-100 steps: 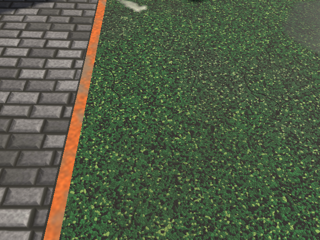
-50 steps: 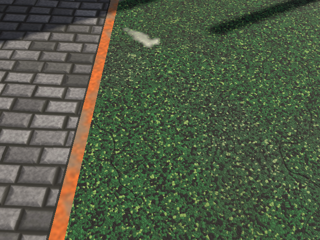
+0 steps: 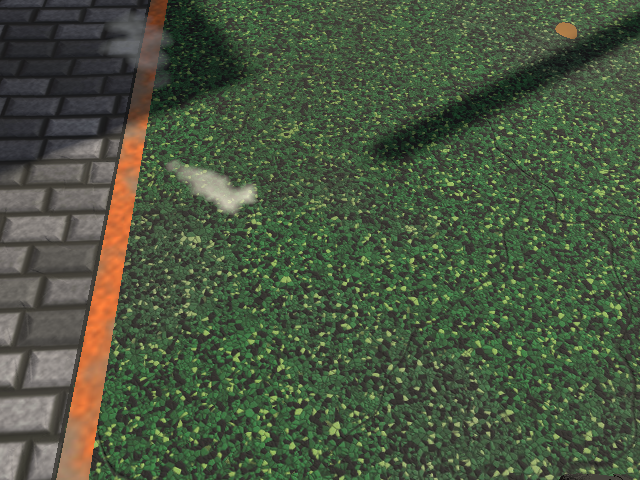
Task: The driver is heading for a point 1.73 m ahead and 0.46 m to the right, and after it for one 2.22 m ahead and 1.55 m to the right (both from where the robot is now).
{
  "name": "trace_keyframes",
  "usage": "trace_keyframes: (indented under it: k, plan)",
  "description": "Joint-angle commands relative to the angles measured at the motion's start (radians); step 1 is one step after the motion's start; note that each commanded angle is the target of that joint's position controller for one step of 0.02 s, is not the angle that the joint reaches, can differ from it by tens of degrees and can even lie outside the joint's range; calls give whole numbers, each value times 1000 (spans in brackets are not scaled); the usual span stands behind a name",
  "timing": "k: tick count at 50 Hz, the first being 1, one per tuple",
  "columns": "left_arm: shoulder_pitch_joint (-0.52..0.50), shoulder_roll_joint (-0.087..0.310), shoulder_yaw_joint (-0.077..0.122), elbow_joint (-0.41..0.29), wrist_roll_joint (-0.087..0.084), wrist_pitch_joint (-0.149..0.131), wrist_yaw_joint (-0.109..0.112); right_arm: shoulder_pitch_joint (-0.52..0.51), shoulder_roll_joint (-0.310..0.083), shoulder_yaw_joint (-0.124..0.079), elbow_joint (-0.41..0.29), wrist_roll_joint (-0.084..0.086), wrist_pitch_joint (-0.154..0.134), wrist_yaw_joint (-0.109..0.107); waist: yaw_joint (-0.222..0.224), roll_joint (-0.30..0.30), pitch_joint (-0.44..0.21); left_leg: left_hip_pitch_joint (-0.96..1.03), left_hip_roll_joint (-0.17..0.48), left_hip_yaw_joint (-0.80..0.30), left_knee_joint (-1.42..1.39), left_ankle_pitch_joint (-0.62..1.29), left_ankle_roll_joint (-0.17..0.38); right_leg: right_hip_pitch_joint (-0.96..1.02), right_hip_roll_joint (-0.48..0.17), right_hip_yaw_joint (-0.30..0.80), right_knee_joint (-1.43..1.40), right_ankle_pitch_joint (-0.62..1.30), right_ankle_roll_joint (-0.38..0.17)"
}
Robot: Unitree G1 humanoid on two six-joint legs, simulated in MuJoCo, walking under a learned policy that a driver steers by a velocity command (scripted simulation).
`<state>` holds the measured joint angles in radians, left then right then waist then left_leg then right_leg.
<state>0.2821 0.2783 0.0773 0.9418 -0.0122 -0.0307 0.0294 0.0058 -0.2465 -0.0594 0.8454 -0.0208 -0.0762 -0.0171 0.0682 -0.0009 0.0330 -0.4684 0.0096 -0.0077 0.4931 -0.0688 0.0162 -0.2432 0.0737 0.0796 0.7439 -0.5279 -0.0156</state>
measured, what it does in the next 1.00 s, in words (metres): steps on the spot, turning right: right foot, then left foot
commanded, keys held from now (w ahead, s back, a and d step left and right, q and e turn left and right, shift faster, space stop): e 0.50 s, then no key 0.50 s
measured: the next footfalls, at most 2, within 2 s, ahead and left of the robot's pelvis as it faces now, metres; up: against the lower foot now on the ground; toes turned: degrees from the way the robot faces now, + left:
right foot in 0.38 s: +0.05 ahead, -0.14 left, +0.00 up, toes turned -17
left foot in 0.80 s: +0.14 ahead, +0.08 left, +0.00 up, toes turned -23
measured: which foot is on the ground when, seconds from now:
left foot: down 0.00-0.38, up 0.40-0.78, down 0.80-1.00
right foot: up 0.00-0.36, down 0.38-1.00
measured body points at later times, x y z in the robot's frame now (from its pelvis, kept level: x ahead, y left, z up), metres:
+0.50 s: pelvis +0.02 -0.03 +0.01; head +0.04 -0.08 +0.46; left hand +0.21 +0.22 -0.08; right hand +0.08 -0.35 -0.12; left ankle +0.09 +0.11 -0.66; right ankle +0.01 -0.12 -0.73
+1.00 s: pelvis +0.05 -0.02 +0.01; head +0.07 -0.02 +0.46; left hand +0.27 +0.17 -0.11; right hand +0.06 -0.32 -0.11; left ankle +0.10 +0.09 -0.73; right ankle +0.01 -0.12 -0.73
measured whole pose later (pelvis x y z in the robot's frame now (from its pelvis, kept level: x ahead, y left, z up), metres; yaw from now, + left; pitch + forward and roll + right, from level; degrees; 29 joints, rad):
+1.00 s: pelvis +0.05 -0.02 +0.01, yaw -23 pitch +0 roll +0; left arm 0.16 0.26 0.04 0.80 0.01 0.03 0.02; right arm 0.12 -0.25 -0.04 0.91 -0.01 -0.03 0.00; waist 0.00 -0.02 0.03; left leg -0.23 0.01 0.00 0.50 -0.27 -0.01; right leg -0.23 0.05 0.09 0.52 -0.28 -0.02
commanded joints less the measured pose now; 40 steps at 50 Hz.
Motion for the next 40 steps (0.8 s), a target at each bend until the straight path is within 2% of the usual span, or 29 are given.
trace_keyframes:
  k: [1,2,3,5,8,12,15,17,18,19,20,21,22,23,24,25,27,31,34,37,39,40]
  plan:
    - [106,132,26,-68,-20,7,3,170,-150,-35,-42,8,19,-9,-78,169,-338,599,416,-428,-90,407,256,-400,-56,22,487,-157,41]
    - [43,137,32,-87,-20,29,12,116,-131,-27,-50,7,28,-13,-72,121,-250,496,357,-337,-125,239,216,-425,-87,-4,492,-81,57]
    - [24,135,39,-91,-14,53,20,73,-121,-22,-57,4,35,-16,-61,111,-191,388,324,-276,-165,105,202,-409,-114,-7,491,-23,70]
    - [27,104,41,-111,-10,81,23,27,-135,-25,-57,-13,45,-20,-38,154,-126,203,274,-164,-238,-26,197,-307,-123,-41,464,61,76]
    - [5,74,37,-146,-7,84,19,27,-146,-30,-46,-10,46,-32,-40,154,-122,191,278,-77,-266,-8,218,-275,-132,-71,343,114,73]
    - [-52,72,27,-185,-4,81,-3,17,-185,-42,-44,2,57,-40,-53,142,-151,213,307,-11,-266,11,214,-175,-146,-101,149,174,53]
    - [-60,96,35,-200,-3,87,-22,28,-206,-50,-36,18,69,-33,-51,150,-148,244,328,14,-241,-30,187,-106,-132,-133,22,186,21]
    - [-7,99,42,-186,2,91,-32,20,-207,-52,-30,37,80,-28,-16,133,-144,223,311,55,-171,-92,132,4,-102,-168,-151,277,-22]
    - [31,120,53,-173,8,93,-29,57,-180,-48,-13,43,86,-24,-8,91,-134,169,276,92,-85,-158,73,84,-88,-143,-242,323,-59]
    - [55,200,74,-178,10,93,-16,93,-125,-38,-6,30,92,-14,-25,-130,-89,2,169,200,170,-306,-28,165,-246,113,-401,479,-138]
    - [23,304,84,-220,16,89,-4,48,-102,-32,-65,-3,86,-13,-55,-340,-49,-264,18,180,417,-600,-103,188,-455,429,-428,677,-302]
    - [26,278,79,-230,52,61,-11,-56,-134,-43,-92,0,79,-20,5,-229,-92,-255,5,9,577,-585,-83,102,-447,440,-461,593,-350]
    - [-31,261,72,-237,51,37,-12,-41,-150,-51,-89,21,80,-23,-38,-180,-79,-261,18,-28,616,-475,-61,90,-390,348,-467,529,-291]
    - [-97,232,68,-250,28,26,-7,5,-159,-58,-62,21,82,-32,-70,-140,-77,-258,31,-42,614,-384,-52,85,-341,283,-453,478,-225]
    - [-133,192,54,-260,10,25,-3,27,-173,-65,-43,12,84,-40,-79,-135,-82,-244,34,-46,614,-335,-55,77,-320,249,-444,488,-192]
    - [-140,172,45,-264,7,26,2,39,-171,-67,-40,5,83,-40,-88,-136,-92,-210,24,-42,635,-296,-60,57,-301,227,-437,532,-188]
    - [-117,144,32,-262,14,26,8,63,-153,-64,-35,14,77,-34,-88,-121,-128,-180,13,-39,625,-243,-68,92,-286,197,-425,596,-194]
    - [-88,144,27,-246,14,25,14,32,-116,-45,-44,21,73,-24,-59,-138,-120,-128,24,-41,400,-212,-85,147,-274,186,-414,587,-194]
    - [-102,157,26,-242,23,31,6,29,-123,-38,-45,26,72,-11,-43,-150,-102,-10,24,-27,276,-250,-87,95,-277,198,-408,565,-212]
    - [-116,150,18,-233,22,36,-5,50,-136,-36,-38,31,66,-3,-41,-145,-87,87,15,-10,167,-275,-74,67,-277,225,-378,614,-216]
    - [-139,131,6,-226,10,40,-6,95,-120,-30,-21,26,57,5,-82,-119,-84,200,5,9,-46,-124,-51,51,-247,215,-334,637,-180]
    - [-121,120,0,-218,8,38,-5,115,-133,-29,-13,15,52,9,-90,-94,-93,290,27,-19,-137,26,-32,25,-220,209,-320,597,-140]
